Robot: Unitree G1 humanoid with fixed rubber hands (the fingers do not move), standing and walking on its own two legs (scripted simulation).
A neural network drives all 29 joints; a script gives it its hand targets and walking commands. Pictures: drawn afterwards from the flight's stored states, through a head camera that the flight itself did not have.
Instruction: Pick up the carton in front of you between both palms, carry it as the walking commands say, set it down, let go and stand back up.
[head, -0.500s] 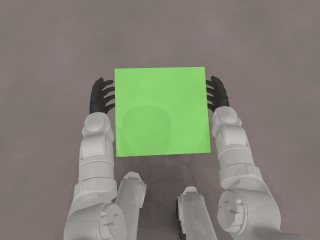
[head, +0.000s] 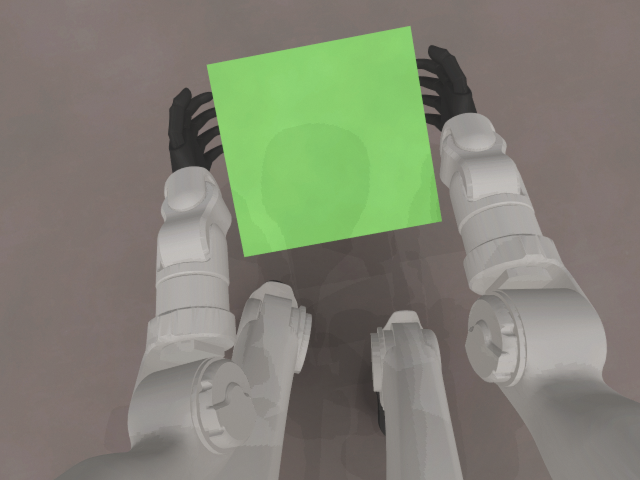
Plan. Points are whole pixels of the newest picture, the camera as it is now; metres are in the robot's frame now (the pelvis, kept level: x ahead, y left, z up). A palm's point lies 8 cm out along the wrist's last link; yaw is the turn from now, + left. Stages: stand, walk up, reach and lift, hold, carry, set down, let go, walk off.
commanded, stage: set down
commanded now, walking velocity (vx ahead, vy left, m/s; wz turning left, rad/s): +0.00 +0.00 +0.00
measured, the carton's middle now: (325, 160) +0.48 +0.07 -0.20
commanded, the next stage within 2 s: none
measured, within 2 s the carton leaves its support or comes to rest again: rests again in 1.16 s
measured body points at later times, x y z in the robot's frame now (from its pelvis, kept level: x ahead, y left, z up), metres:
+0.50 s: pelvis -0.01 -0.01 -0.08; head +0.35 -0.02 +0.19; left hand +0.45 +0.23 -0.23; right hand +0.56 -0.05 -0.26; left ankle +0.14 +0.15 -0.46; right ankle +0.07 -0.13 -0.46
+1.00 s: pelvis -0.01 -0.02 -0.09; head +0.36 -0.03 +0.17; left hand +0.45 +0.23 -0.26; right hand +0.56 -0.05 -0.29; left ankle +0.14 +0.15 -0.46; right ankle +0.07 -0.12 -0.46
